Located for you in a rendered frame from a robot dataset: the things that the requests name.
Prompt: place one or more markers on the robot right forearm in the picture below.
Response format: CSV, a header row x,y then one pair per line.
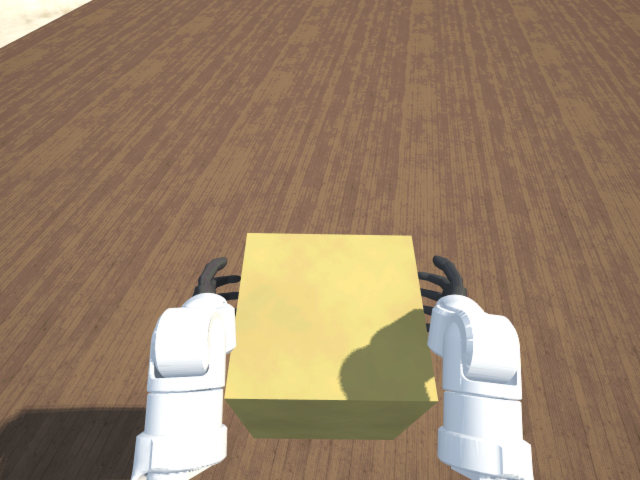
x,y
481,437

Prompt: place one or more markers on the robot right hand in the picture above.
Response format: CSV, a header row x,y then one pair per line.
x,y
452,285

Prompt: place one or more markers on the carton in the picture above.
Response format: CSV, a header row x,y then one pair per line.
x,y
331,338

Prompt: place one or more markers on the robot left forearm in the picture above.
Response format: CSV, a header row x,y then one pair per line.
x,y
183,433

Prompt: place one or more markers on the robot left hand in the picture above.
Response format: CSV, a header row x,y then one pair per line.
x,y
208,284

